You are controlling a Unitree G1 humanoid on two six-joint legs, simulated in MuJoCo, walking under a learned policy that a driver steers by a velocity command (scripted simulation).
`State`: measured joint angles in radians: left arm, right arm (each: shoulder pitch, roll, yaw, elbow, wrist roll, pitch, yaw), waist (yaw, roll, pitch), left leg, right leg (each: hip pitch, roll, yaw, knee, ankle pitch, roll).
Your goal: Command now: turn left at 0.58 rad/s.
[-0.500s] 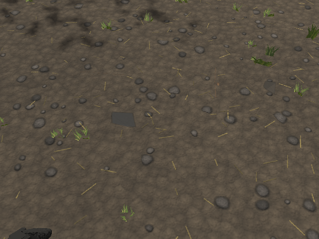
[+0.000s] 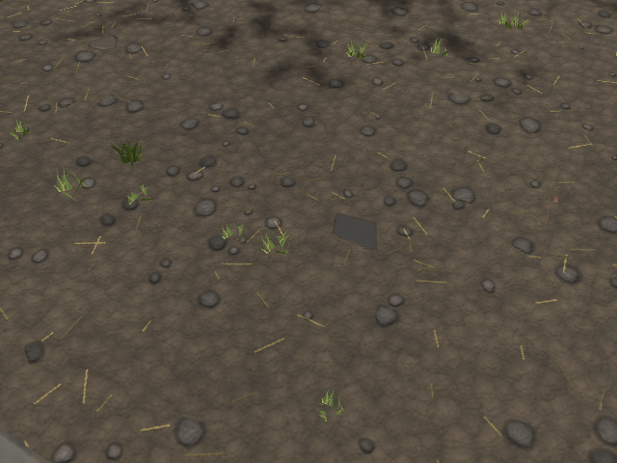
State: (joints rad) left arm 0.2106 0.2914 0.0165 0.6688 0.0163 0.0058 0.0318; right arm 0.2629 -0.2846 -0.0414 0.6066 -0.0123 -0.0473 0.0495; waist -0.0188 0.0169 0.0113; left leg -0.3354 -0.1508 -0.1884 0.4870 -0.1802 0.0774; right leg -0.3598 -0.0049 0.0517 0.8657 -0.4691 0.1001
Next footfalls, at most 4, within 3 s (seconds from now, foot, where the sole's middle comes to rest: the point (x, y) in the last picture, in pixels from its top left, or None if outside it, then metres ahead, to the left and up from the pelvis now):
0.12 right None -0.01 -0.12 -0.77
0.48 left None -0.09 0.11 -0.77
0.76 right None -0.08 -0.09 -0.77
1.96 right None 0.34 0.02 -0.88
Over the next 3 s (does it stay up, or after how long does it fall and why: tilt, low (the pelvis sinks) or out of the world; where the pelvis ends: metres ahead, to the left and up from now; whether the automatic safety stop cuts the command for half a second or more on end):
stays up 0.80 0.12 -0.13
